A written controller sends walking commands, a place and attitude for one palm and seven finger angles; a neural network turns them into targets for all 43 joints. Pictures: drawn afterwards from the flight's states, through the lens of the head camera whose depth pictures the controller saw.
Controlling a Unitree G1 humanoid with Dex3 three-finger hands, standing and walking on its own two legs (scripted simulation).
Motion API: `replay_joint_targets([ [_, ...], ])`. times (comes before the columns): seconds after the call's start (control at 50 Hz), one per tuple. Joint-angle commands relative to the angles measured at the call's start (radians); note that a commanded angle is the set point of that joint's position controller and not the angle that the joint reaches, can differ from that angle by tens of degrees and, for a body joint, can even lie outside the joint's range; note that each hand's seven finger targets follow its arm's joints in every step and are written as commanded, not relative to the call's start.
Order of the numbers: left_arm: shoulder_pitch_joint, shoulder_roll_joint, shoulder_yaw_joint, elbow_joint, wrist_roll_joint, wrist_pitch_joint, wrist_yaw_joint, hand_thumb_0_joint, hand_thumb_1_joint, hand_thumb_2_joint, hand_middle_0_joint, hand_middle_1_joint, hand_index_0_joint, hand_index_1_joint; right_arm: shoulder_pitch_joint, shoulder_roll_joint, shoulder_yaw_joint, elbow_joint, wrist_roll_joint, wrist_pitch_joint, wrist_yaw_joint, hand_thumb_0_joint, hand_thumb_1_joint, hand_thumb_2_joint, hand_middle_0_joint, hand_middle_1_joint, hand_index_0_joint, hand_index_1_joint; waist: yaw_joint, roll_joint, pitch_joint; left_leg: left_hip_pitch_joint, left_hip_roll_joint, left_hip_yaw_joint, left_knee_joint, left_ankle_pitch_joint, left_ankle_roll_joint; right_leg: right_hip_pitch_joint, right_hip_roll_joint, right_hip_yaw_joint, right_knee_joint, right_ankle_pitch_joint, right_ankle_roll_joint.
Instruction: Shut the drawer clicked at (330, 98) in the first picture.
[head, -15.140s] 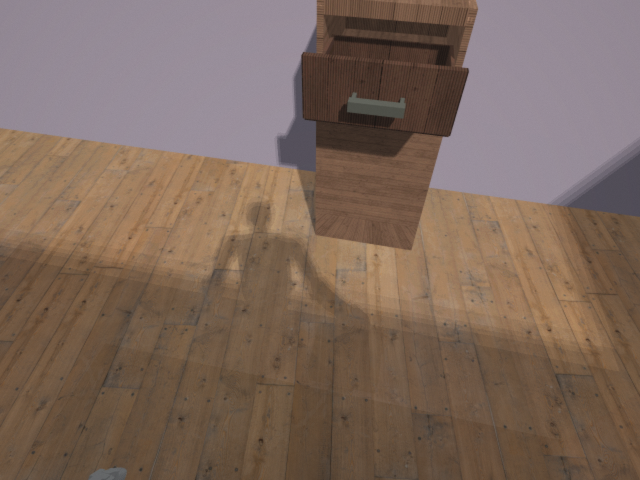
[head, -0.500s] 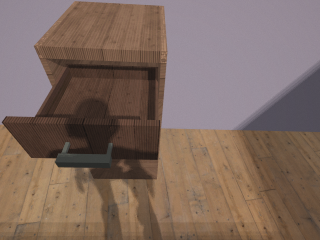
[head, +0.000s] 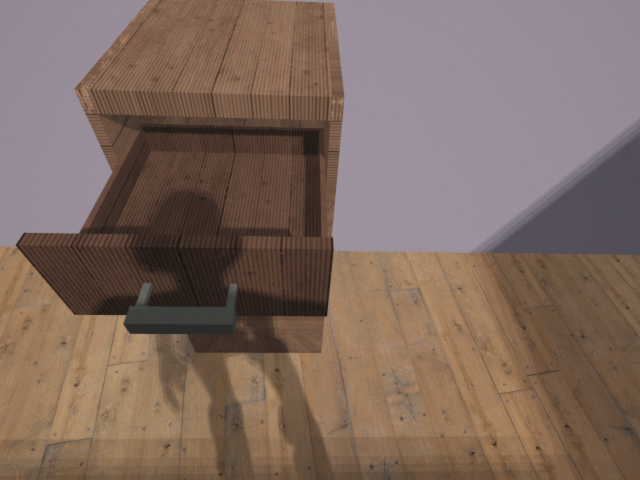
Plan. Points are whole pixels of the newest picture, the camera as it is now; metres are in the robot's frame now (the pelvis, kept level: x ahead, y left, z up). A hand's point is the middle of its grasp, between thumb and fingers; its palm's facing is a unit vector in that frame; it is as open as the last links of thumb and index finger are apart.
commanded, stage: come to a stop and stand still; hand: left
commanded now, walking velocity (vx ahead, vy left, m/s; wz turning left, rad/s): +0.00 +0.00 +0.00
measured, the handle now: (186, 305) +0.32 +0.20 +0.03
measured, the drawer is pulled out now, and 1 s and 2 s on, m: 0.28 0.28 0.28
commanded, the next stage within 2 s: look again from close up in 0.14 s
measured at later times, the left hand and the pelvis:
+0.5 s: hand out of the picture +0.00 +0.17 -0.18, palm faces +0.03 -0.98 -0.19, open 7.4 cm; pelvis +0.00 +0.01 -0.01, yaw +1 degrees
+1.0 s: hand (157, 443) +0.16 +0.20 -0.01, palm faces +0.26 -0.96 -0.14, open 7.0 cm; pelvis -0.02 +0.02 -0.02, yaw +2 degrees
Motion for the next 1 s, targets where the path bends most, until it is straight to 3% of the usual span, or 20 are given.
replay_joint_targets([
  [0.0, 0.093, 0.066, 0.011, -0.017, -0.004, -0.013, 0.011, 0.000, 0.900, 0.900, -0.200, -0.300, -0.200, -0.300, 0.083, -0.089, -0.017, -0.012, 0.004, -0.016, -0.011, 0.000, -0.900, -0.900, 0.200, 0.300, 0.200, 0.300, 0.000, 0.034, 0.072, -0.020, 0.119, -0.128, -0.097, -0.009, 0.003, -0.050, -0.069, 0.078, -0.077, 0.045, -0.031],
  [0.2, 0.092, 0.065, 0.012, -0.017, -0.002, -0.015, 0.013, 0.000, 0.900, 0.900, -0.200, -0.300, -0.200, -0.300, 0.076, -0.086, -0.015, -0.011, 0.004, -0.017, -0.012, 0.000, -0.900, -0.900, 0.200, 0.300, 0.200, 0.300, -0.001, 0.015, 0.098, -0.017, 0.116, -0.117, -0.085, 0.037, 0.002, -0.054, -0.069, 0.082, -0.079, 0.063, -0.030],
  [0.22, 0.107, 0.141, 0.011, 0.007, 0.022, -0.037, 0.040, 0.000, 0.900, 0.900, -0.200, -0.300, -0.200, -0.300, -0.062, -0.164, -0.018, -0.099, 0.004, -0.026, 0.004, 0.000, -0.900, -0.900, 0.200, 0.300, 0.200, 0.300, 0.035, 0.024, 0.117, -0.109, 0.126, -0.082, 0.138, 0.128, -0.030, -0.058, -0.110, 0.112, -0.084, 0.314, -0.026],
  [0.24, 0.072, 0.173, 0.017, -0.017, 0.015, -0.041, 0.036, 0.000, 0.900, 0.900, -0.200, -0.300, -0.200, -0.300, -0.037, -0.141, -0.014, -0.127, 0.004, -0.021, 0.002, 0.000, -0.900, -0.900, 0.200, 0.300, 0.200, 0.300, -0.023, 0.058, 0.088, -0.055, 0.099, -0.081, 0.090, 0.117, -0.051, -0.049, -0.137, 0.126, -0.033, 0.492, -0.052],
  [0.26, 0.085, 0.150, 0.017, -0.039, 0.007, -0.041, 0.030, 0.000, 0.900, 0.900, -0.200, -0.300, -0.200, -0.300, 0.043, -0.105, -0.020, -0.108, -0.005, -0.029, -0.005, 0.000, -0.900, -0.900, 0.200, 0.300, 0.200, 0.300, -0.022, 0.089, -0.017, -0.031, 0.092, -0.082, 0.068, 0.065, -0.026, 0.035, -0.130, 0.120, 0.013, 0.434, -0.063],
  [0.28, 0.076, 0.139, 0.013, -0.038, 0.002, -0.043, 0.029, 0.000, 0.900, 0.900, -0.200, -0.300, -0.200, -0.300, 0.062, -0.117, -0.018, -0.099, -0.004, -0.033, -0.007, 0.000, -0.900, -0.900, 0.200, 0.300, 0.200, 0.300, -0.023, 0.044, -0.103, -0.018, 0.108, -0.098, 0.097, 0.133, -0.016, 0.074, -0.115, 0.100, 0.026, 0.404, -0.064],
  [0.3, 0.056, 0.137, 0.010, -0.042, -0.002, -0.040, 0.027, 0.000, 0.900, 0.900, -0.200, -0.300, -0.200, -0.300, 0.048, -0.131, -0.018, -0.096, 0.001, -0.026, -0.007, 0.000, -0.900, -0.900, 0.200, 0.300, 0.200, 0.300, -0.026, 0.002, -0.116, -0.011, 0.110, -0.102, 0.090, 0.118, -0.013, 0.077, -0.110, 0.095, 0.016, 0.335, -0.059],
  [0.36, 0.021, 0.132, 0.011, -0.066, -0.001, -0.023, 0.021, 0.000, 0.900, 0.900, -0.200, -0.300, -0.200, -0.300, 0.023, -0.148, -0.022, -0.109, -0.002, -0.017, -0.004, 0.000, -0.900, -0.900, 0.200, 0.300, 0.200, 0.300, -0.019, 0.006, -0.009, -0.055, 0.114, -0.117, 0.060, 0.082, -0.005, 0.006, -0.084, 0.083, -0.003, 0.125, -0.053],
  [0.44, 0.003, 0.143, 0.012, -0.084, 0.003, -0.013, 0.015, 0.000, 0.900, 0.900, -0.200, -0.300, -0.200, -0.300, 0.007, -0.158, -0.021, -0.116, -0.004, -0.009, 0.004, 0.000, -0.900, -0.900, 0.200, 0.300, 0.200, 0.300, -0.014, 0.024, 0.105, -0.111, 0.109, -0.131, 0.003, -0.008, -0.003, -0.055, -0.069, 0.083, -0.035, -0.002, -0.050],
  [0.76, -0.002, 0.161, 0.011, -0.104, 0.002, -0.008, 0.006, 0.000, 0.900, 0.900, -0.200, -0.300, -0.200, -0.300, -0.021, -0.202, -0.019, -0.108, -0.004, -0.009, 0.010, 0.000, -0.900, -0.900, 0.200, 0.300, 0.200, 0.300, -0.006, 0.032, 0.061, -0.090, 0.114, -0.154, -0.078, -0.090, -0.001, -0.005, -0.072, 0.070, -0.058, 0.009, -0.031],
  [0.78, 0.033, 0.185, 0.009, -0.071, 0.019, -0.021, 0.041, 0.000, 0.900, 0.900, -0.200, -0.300, -0.200, -0.300, -0.092, -0.223, -0.017, -0.165, 0.001, -0.020, 0.010, 0.000, -0.900, -0.900, 0.200, 0.300, 0.200, 0.300, 0.024, 0.034, 0.089, -0.108, 0.131, -0.090, 0.102, 0.099, -0.023, -0.043, -0.103, 0.091, -0.037, 0.229, -0.024],
  [0.8, -0.713, 0.418, 0.186, -1.697, -0.191, -0.237, 0.047, 0.000, 0.900, 0.900, -0.220, -0.322, -0.220, -0.322, -0.099, -0.367, -0.047, -0.533, 0.051, -0.170, -0.024, 0.000, -0.900, -0.900, 0.200, 0.300, 0.200, 0.300, -0.108, 0.254, -0.443, 0.213, 0.035, -0.107, 0.006, 0.145, -0.039, 0.015, 0.008, -0.020, 0.041, 0.191, -0.036],
  [0.82, -0.219, 0.352, 0.148, -1.447, -0.110, -0.179, 0.086, 0.000, 0.900, 0.900, -0.240, -0.343, -0.240, -0.343, -0.172, -0.274, -0.004, -0.470, 0.049, -0.272, -0.060, 0.000, -0.900, -0.900, 0.200, 0.300, 0.200, 0.300, 0.009, 0.338, -0.392, 0.242, 0.090, -0.109, -0.036, 0.142, -0.057, -0.050, 0.028, -0.032, 0.132, -0.010, -0.055],
  [0.84, -0.155, 0.271, 0.087, -1.354, -0.130, -0.124, 0.139, 0.000, 0.900, 0.900, -0.260, -0.365, -0.260, -0.365, -0.168, -0.291, -0.021, -0.413, 0.050, -0.308, -0.064, 0.000, -0.900, -0.900, 0.200, 0.300, 0.200, 0.300, -0.026, 0.304, -0.303, 0.107, 0.082, -0.124, -0.065, -0.018, -0.089, -0.102, 0.035, -0.052, 0.153, -0.094, -0.044],
  [0.86, 0.126, 0.019, -0.061, -1.133, -0.127, -0.026, 0.131, 0.000, 0.900, 0.900, -0.280, -0.387, -0.280, -0.387, -0.140, -0.241, -0.017, -0.393, 0.058, -0.309, -0.047, 0.000, -0.900, -0.900, 0.200, 0.300, 0.200, 0.300, -0.037, 0.186, -0.141, 0.000, 0.083, -0.143, -0.081, -0.146, -0.066, -0.179, 0.033, -0.068, 0.146, -0.113, -0.038],
  [0.88, -0.008, -0.001, -0.100, -1.344, -0.184, -0.049, 0.110, 0.000, 0.900, 0.900, -0.300, -0.408, -0.300, -0.408, -0.142, -0.284, -0.020, -0.476, 0.068, -0.323, -0.043, 0.000, -0.900, -0.900, 0.200, 0.300, 0.200, 0.300, -0.052, 0.178, -0.038, -0.086, 0.075, -0.165, -0.059, -0.232, -0.048, -0.170, 0.022, -0.069, 0.123, -0.095, -0.031],
  [0.9, -0.006, 0.031, -0.076, -1.342, -0.172, -0.094, 0.103, 0.000, 0.900, 0.900, -0.320, -0.430, -0.320, -0.430, -0.168, -0.296, -0.030, -0.499, 0.058, -0.343, -0.046, 0.000, -0.900, -0.900, 0.200, 0.300, 0.200, 0.300, -0.065, 0.128, 0.011, -0.135, 0.067, -0.170, -0.014, -0.284, -0.038, -0.204, 0.022, -0.066, 0.093, -0.124, -0.027],
  [0.92, 0.021, 0.033, -0.067, -1.306, -0.157, -0.145, 0.096, 0.000, 0.900, 0.900, -0.340, -0.452, -0.340, -0.452, -0.167, -0.296, -0.036, -0.519, 0.043, -0.357, -0.043, 0.000, -0.900, -0.900, 0.200, 0.300, 0.200, 0.300, -0.071, 0.019, 0.046, -0.190, 0.048, -0.166, 0.038, -0.296, -0.032, -0.249, 0.027, -0.068, 0.088, -0.165, -0.022],
  [0.96, 0.214, -0.003, -0.040, -1.150, -0.154, -0.241, 0.045, 0.000, 0.900, 0.900, -0.380, -0.495, -0.380, -0.495, -0.166, -0.297, -0.061, -0.561, 0.026, -0.348, -0.015, 0.000, -0.900, -0.900, 0.200, 0.300, 0.200, 0.300, -0.033, -0.206, 0.043, -0.288, 0.043, -0.146, 0.137, -0.264, -0.039, -0.331, 0.044, -0.094, 0.144, -0.248, -0.021],
  [0.98, 0.305, -0.049, -0.055, -1.106, -0.174, -0.302, -0.007, 0.000, 0.900, 0.900, -0.400, -0.517, -0.400, -0.517, -0.190, -0.289, -0.070, -0.598, 0.021, -0.344, 0.001, 0.000, -0.900, -0.900, 0.200, 0.300, 0.200, 0.300, -0.003, -0.259, 0.036, -0.344, 0.038, -0.123, 0.196, -0.250, -0.042, -0.378, 0.049, -0.103, 0.193, -0.280, -0.022],
])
